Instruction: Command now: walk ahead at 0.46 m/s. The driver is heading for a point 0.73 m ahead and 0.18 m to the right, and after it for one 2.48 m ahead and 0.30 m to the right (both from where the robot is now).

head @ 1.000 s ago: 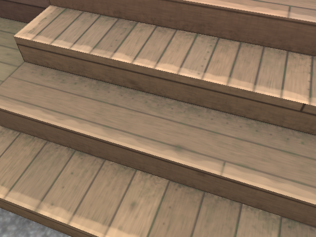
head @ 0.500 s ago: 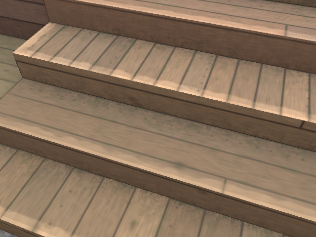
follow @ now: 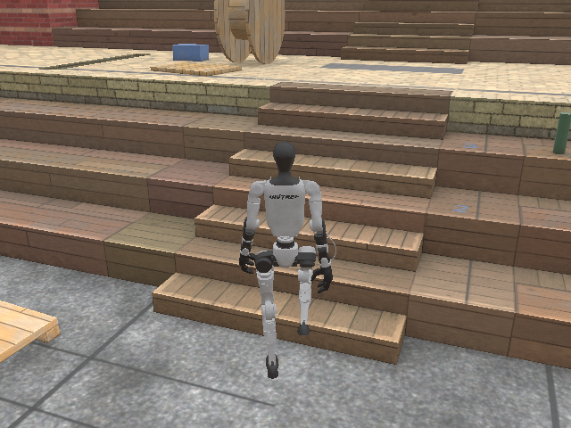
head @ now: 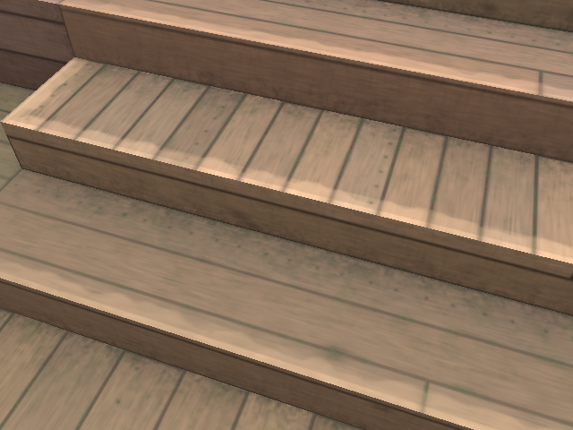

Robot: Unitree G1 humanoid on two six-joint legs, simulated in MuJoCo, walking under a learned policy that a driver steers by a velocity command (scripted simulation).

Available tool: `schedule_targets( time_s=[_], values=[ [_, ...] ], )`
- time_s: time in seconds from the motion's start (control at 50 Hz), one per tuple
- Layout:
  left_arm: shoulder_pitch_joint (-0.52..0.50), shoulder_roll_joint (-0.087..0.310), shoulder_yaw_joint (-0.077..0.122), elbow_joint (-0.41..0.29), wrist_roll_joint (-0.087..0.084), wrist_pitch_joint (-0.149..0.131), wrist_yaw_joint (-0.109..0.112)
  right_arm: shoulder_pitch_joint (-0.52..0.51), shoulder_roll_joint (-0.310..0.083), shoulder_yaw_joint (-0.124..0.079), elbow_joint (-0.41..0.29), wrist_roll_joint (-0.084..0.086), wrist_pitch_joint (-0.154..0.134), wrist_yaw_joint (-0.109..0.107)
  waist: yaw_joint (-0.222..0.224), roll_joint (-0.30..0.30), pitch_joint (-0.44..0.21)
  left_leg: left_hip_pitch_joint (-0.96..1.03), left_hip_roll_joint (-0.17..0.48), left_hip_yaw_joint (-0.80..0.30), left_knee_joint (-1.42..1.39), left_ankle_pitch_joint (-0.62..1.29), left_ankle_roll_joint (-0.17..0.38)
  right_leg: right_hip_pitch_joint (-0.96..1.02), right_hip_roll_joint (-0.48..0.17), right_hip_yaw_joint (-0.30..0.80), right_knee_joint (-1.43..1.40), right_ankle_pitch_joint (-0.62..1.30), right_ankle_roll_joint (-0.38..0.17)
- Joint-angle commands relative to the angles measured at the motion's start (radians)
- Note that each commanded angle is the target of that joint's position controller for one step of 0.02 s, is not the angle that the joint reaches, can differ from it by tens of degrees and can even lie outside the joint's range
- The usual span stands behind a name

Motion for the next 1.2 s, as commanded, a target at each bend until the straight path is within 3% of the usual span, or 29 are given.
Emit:
schedule_targets(
  time_s=[0.02, 0.12, 0.16, 0.18, 0.22, 0.24, 0.26, 0.28, 0.3, 0.34, 0.38, 0.4, 0.46, 0.6, 0.66, 0.72, 0.74, 0.78, 0.8, 0.82, 0.84, 0.86, 0.88, 0.92, 0.96, 1.0, 1.1, 1.16, 1.2],
  values=[
    [-0.220, -0.033, -0.028, -0.170, -0.012, -0.001, 0.018, 0.115, -0.090, 0.003, 0.014, -0.017, -0.007, -0.003, -0.022, 0.100, 0.195, 0.127, 0.372, -0.311, -0.123, 0.137, 0.198, -0.622, -0.005, 0.020, 0.405, -0.158, -0.031],
    [-0.449, -0.097, -0.113, -0.406, -0.006, 0.004, 0.013, 0.097, -0.089, 0.035, 0.052, 0.023, -0.003, -0.032, 0.019, 0.041, 0.241, -0.126, 0.298, -0.178, -0.302, 0.168, 0.106, -0.539, -0.063, -0.029, 0.120, -0.177, -0.075],
    [-0.322, -0.093, -0.126, -0.372, -0.018, 0.017, 0.004, -0.025, -0.123, 0.040, -0.011, 0.065, 0.010, -0.036, 0.074, -0.001, 0.114, -0.291, 0.227, 0.001, -0.340, 0.808, 0.093, 0.045, -0.009, -0.136, -0.291, 0.024, -0.086],
    [-0.181, -0.072, -0.116, -0.327, -0.035, 0.016, 0.010, -0.017, -0.170, 0.030, -0.040, 0.078, 0.000, -0.028, 0.104, 0.075, -0.007, -0.289, 0.255, 0.019, -0.208, 1.324, 0.124, 0.301, 0.048, -0.179, -0.337, 0.090, -0.089],
    [0.135, 0.028, -0.063, -0.224, -0.035, 0.008, 0.023, -0.025, -0.301, -0.015, -0.037, 0.098, -0.010, -0.015, 0.263, 0.249, -0.219, -0.043, 0.310, -0.003, 0.182, 1.767, 0.091, 0.535, 0.102, -0.117, -0.525, 0.097, -0.097],
    [0.198, 0.101, -0.032, -0.187, -0.010, 0.000, 0.020, -0.045, -0.307, -0.035, -0.061, 0.085, -0.009, -0.004, 0.288, 0.241, -0.268, -0.017, 0.257, -0.010, 0.452, 1.649, 0.070, 0.615, 0.123, -0.025, -0.714, 0.026, -0.107],
    [0.267, 0.251, 0.012, -0.129, 0.018, -0.006, 0.031, -0.038, -0.152, -0.015, -0.110, 0.074, -0.020, 0.025, 0.226, -0.081, -0.268, -0.372, 0.064, -0.056, 0.929, 0.678, 0.004, 0.794, -0.171, 0.577, -1.016, 0.146, -0.214],
    [0.284, 0.320, 0.045, -0.091, -0.003, 0.003, 0.035, -0.033, -0.130, -0.030, -0.163, 0.035, -0.026, 0.050, 0.185, -0.204, -0.354, -0.498, -0.079, -0.233, 1.283, 0.118, 0.005, 0.808, -0.297, 1.055, -1.374, 0.325, -0.223],
    [0.137, 0.265, 0.040, -0.093, -0.013, -0.002, 0.025, -0.033, -0.084, -0.025, -0.205, 0.012, -0.019, 0.064, 0.068, -0.111, -0.252, -0.580, -0.016, -0.275, 1.409, 0.165, 0.020, 0.681, -0.297, 0.966, -1.373, 0.070, -0.217],
    [0.063, 0.042, -0.001, -0.024, -0.005, -0.027, 0.010, -0.195, -0.033, -0.012, -0.290, -0.024, -0.005, 0.051, 0.019, 0.081, 0.026, -0.731, 0.072, -0.182, 1.413, 0.232, 0.049, 0.400, -0.233, 0.672, -1.319, -0.204, -0.142],
    [0.112, -0.080, -0.031, 0.055, 0.012, -0.052, 0.004, -0.189, 0.015, 0.003, -0.315, -0.002, 0.028, 0.031, -0.035, 0.037, 0.072, -0.792, 0.081, -0.179, 1.520, 0.203, 0.065, 0.300, -0.168, 0.440, -1.331, -0.102, -0.108],
    [0.138, -0.073, -0.031, 0.081, 0.012, -0.067, -0.005, -0.208, 0.035, 0.012, -0.343, 0.008, 0.038, 0.026, -0.034, -0.030, 0.072, -0.890, 0.064, -0.165, 1.640, 0.147, 0.074, 0.326, -0.170, 0.417, -1.354, -0.045, -0.118],
    [0.179, -0.008, -0.023, 0.116, -0.002, -0.090, -0.028, -0.292, 0.046, 0.032, -0.406, 0.002, 0.054, 0.016, -0.057, 0.006, 0.101, -1.054, 0.075, -0.161, 1.546, 0.158, 0.079, 0.353, -0.117, 0.224, -1.389, 0.048, -0.055],
    [0.432, 0.048, -0.025, 0.135, -0.007, -0.108, 0.002, -0.596, 0.071, 0.050, -0.519, -0.005, 0.050, -0.003, 0.059, -0.042, 0.090, -1.462, 0.126, 0.014, 1.729, 0.025, 0.041, 0.735, -0.157, 0.251, -1.457, 0.267, -0.097],
    [0.529, 0.015, -0.033, 0.167, -0.017, -0.087, 0.030, -0.765, 0.075, 0.070, -0.622, 0.000, 0.047, 0.008, 0.104, -0.057, 0.124, -1.488, 0.162, 0.064, 1.530, -0.076, 0.038, 0.827, -0.152, 0.238, -1.549, 0.357, -0.090],
    [0.542, 0.038, -0.026, 0.158, -0.033, -0.064, 0.067, -0.779, 0.080, 0.090, -0.656, 0.017, 0.072, 0.038, 0.115, -0.054, 0.078, -1.129, 0.143, 0.144, 1.134, -0.112, 0.063, 0.854, -0.168, 0.128, -1.733, 0.778, -0.117],
    [0.436, 0.025, -0.042, 0.099, -0.044, -0.066, 0.062, -0.697, 0.070, 0.084, -0.611, 0.045, 0.062, 0.046, 0.049, 0.003, 0.029, -0.827, 0.069, 0.216, 0.936, -0.099, 0.085, 0.765, -0.118, 0.016, -1.654, 1.267, -0.095],
    [0.452, 0.153, -0.007, 0.061, -0.028, -0.089, 0.042, -0.406, 0.011, 0.042, -0.513, 0.061, 0.066, 0.026, -0.067, -0.159, -0.196, -0.450, -0.037, 0.205, 0.841, -0.059, 0.108, 0.843, -0.203, 0.066, -1.363, 1.941, -0.106],
    [0.392, 0.221, 0.015, 0.047, -0.047, -0.108, 0.022, -0.250, -0.046, 0.018, -0.474, 0.054, 0.065, 0.015, -0.169, -0.193, -0.280, -0.309, -0.029, 0.115, 0.679, -0.042, 0.126, 0.891, -0.219, 0.072, -1.156, 1.915, -0.098],
    [0.377, 0.188, 0.022, 0.020, -0.057, -0.131, -0.002, -0.162, -0.101, -0.008, -0.422, 0.027, 0.056, 0.006, -0.184, -0.161, -0.346, -0.090, 0.055, -0.076, 0.588, -0.089, 0.160, 0.694, -0.156, 0.077, -0.900, 1.673, -0.083],
    [0.418, 0.085, 0.008, -0.032, -0.080, -0.141, -0.024, -0.071, -0.218, -0.054, -0.389, -0.002, 0.049, 0.001, -0.176, 0.137, -0.419, 0.144, 0.391, -0.681, 0.305, -0.041, 0.302, 0.336, 0.048, 0.074, -0.397, 0.876, -0.023],
    [0.330, 0.124, 0.041, -0.046, -0.024, -0.147, -0.040, -0.124, -0.236, -0.075, -0.373, 0.015, 0.073, -0.002, -0.154, 0.147, -0.464, 0.041, 0.423, -0.984, -0.002, -0.108, 0.284, 0.300, 0.123, 0.174, 0.025, 0.365, -0.026],
    [0.292, 0.040, 0.035, -0.118, -0.004, -0.129, -0.034, -0.283, -0.204, -0.071, -0.353, 0.033, 0.056, 0.014, -0.030, 0.045, -0.305, -0.140, 0.446, -0.837, -0.024, -0.331, 0.264, 0.188, 0.058, 0.207, 0.192, 0.398, -0.022],
    [0.142, -0.039, 0.014, -0.215, 0.020, -0.092, -0.002, -0.281, -0.029, -0.032, -0.239, 0.014, 0.020, 0.010, 0.030, -0.078, 0.002, -0.370, 0.400, -0.546, 0.039, -0.320, 0.169, -0.003, -0.005, 0.146, 0.262, 0.390, -0.059],
    [0.170, -0.122, -0.022, -0.238, -0.002, -0.053, 0.010, -0.242, 0.065, -0.006, -0.153, -0.009, -0.007, 0.010, 0.115, -0.049, 0.078, -0.437, 0.329, -0.297, 0.039, -0.094, 0.086, -0.102, -0.007, 0.175, 0.325, 0.350, -0.092],
    [0.169, -0.144, -0.037, -0.245, -0.024, -0.026, 0.008, -0.191, 0.049, -0.006, -0.121, -0.011, -0.030, 0.022, 0.125, -0.015, 0.107, -0.421, 0.317, -0.154, 0.021, 0.002, 0.042, -0.212, 0.018, 0.209, 0.292, 0.339, -0.100],
    [-0.077, -0.147, -0.050, -0.340, -0.016, 0.001, 0.039, -0.077, -0.058, -0.006, -0.084, -0.002, -0.078, 0.050, 0.091, 0.075, 0.100, -0.274, 0.309, -0.004, -0.065, 0.164, -0.008, -0.504, 0.076, 0.113, 0.510, 0.272, -0.108],
    [-0.265, -0.120, -0.068, -0.431, 0.000, 0.007, 0.038, 0.011, -0.045, 0.000, -0.064, 0.013, -0.069, 0.032, 0.063, 0.049, 0.126, -0.217, 0.256, 0.069, -0.119, 0.168, -0.044, -0.520, 0.050, 0.054, 0.258, 0.246, -0.102],
    [-0.296, -0.095, -0.072, -0.452, -0.015, 0.021, 0.019, 0.061, -0.096, -0.010, -0.070, 0.015, -0.065, -0.005, 0.052, 0.108, 0.076, -0.134, 0.283, 0.100, -0.221, 0.355, 0.006, -0.440, 0.012, -0.047, 0.087, 0.181, -0.083]
  ],
)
